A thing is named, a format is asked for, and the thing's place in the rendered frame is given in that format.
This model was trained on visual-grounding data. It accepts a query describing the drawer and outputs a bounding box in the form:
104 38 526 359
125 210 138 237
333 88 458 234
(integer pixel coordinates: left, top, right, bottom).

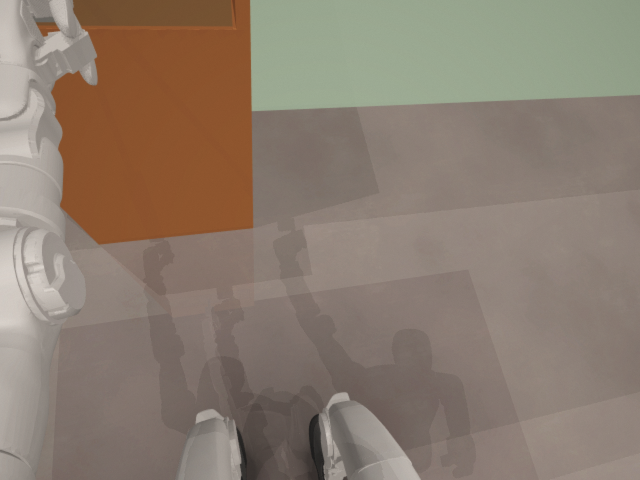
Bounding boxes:
36 0 233 26

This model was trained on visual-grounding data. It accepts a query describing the robot left thigh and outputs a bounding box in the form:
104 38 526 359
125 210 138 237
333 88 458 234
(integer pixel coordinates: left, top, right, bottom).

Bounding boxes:
175 416 241 480

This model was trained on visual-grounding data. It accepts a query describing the robot left hand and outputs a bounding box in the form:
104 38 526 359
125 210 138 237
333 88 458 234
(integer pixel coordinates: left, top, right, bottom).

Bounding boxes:
0 0 98 92

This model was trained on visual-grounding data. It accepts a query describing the robot right shin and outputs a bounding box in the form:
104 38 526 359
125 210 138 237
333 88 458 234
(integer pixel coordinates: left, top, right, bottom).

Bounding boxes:
321 392 350 480

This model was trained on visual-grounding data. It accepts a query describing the cabinet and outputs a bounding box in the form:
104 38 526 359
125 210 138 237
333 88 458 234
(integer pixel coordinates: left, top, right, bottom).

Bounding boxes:
38 0 253 245

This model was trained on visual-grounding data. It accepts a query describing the left robot forearm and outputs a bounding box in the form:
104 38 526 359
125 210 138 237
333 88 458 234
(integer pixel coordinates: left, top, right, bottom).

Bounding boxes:
0 64 66 243

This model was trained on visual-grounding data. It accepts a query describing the left robot upper arm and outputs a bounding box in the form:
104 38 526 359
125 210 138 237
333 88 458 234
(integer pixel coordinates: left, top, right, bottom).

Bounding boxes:
0 226 86 480

